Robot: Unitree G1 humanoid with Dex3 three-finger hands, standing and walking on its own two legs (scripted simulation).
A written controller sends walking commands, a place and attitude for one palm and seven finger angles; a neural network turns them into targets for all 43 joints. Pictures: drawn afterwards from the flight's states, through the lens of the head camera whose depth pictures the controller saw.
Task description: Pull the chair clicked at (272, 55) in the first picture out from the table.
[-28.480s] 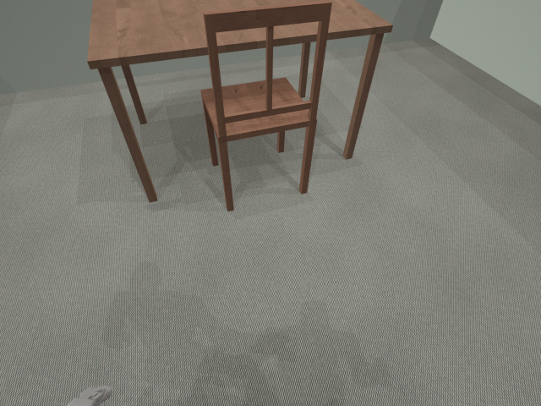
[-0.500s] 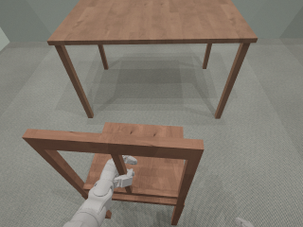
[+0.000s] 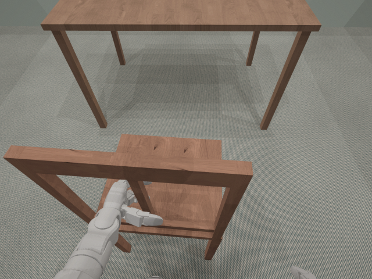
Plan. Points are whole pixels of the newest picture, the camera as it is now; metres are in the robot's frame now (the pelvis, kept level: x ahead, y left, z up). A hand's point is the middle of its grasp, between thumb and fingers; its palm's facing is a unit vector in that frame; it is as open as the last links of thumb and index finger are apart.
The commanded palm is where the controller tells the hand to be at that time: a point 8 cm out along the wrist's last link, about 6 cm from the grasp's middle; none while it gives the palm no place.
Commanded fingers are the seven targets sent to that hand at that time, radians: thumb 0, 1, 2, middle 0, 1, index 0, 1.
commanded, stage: open the thumb and straighten the fingers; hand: left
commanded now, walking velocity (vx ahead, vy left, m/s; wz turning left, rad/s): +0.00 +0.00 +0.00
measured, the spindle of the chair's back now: (145, 203) +0.30 +0.10 -0.06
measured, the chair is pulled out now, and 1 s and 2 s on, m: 0.61 0.61 0.61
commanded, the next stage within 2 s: draw the fingers out of the gap in 0.34 s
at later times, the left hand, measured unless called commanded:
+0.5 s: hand (139, 204) +0.30 +0.11 -0.06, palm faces -0.11 -0.99 -0.09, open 17.4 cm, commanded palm +0.28 +0.17 -0.04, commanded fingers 0.00 -0.55 0.20 0.00 0.00 0.00 0.00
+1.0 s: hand (131, 239) +0.22 +0.12 -0.05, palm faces -0.11 -0.99 -0.10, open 17.5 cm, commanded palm +0.20 +0.17 -0.04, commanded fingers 0.00 -0.55 0.20 0.00 0.00 0.00 0.00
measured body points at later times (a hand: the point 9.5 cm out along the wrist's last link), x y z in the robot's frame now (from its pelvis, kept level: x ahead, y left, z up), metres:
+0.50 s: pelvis +0.02 -0.02 -0.01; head +0.07 -0.04 +0.44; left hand +0.30 +0.17 -0.05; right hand +0.14 -0.28 -0.12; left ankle +0.03 +0.10 -0.72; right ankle -0.02 -0.11 -0.72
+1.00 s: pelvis +0.01 -0.01 -0.01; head +0.05 -0.03 +0.44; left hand +0.22 +0.17 -0.04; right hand +0.18 -0.26 -0.11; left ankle +0.03 +0.10 -0.72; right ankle -0.02 -0.11 -0.72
